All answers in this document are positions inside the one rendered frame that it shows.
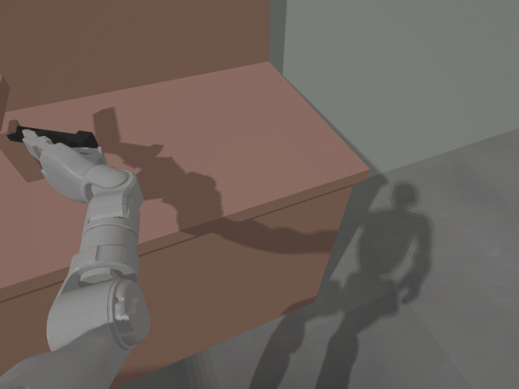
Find counter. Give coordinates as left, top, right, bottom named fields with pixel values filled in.
left=0, top=0, right=370, bottom=389

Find tap lever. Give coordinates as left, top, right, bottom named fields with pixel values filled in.
left=6, top=126, right=99, bottom=148

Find left robot hand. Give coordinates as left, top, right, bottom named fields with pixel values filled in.
left=22, top=129, right=107, bottom=203

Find robot left upper arm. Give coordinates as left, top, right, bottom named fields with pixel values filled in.
left=0, top=278, right=151, bottom=389

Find left robot forearm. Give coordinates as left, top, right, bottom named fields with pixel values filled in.
left=46, top=165, right=144, bottom=352

